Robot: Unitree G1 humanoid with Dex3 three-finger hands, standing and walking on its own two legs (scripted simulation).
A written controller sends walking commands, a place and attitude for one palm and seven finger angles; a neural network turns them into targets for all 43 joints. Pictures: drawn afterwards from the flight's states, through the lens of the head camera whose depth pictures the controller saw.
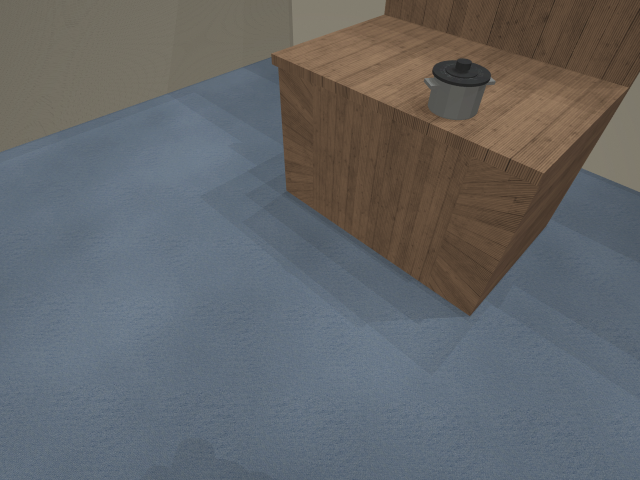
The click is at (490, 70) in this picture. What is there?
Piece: lid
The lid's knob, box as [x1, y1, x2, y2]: [455, 58, 471, 70]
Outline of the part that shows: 457,60 455,67 461,70 469,69 471,63 470,60 463,58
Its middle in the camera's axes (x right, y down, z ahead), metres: +0.40 -0.49 +1.09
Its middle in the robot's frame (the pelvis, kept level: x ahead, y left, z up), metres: +1.16 -0.34 +0.04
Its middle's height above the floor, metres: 0.82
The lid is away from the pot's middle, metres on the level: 0.00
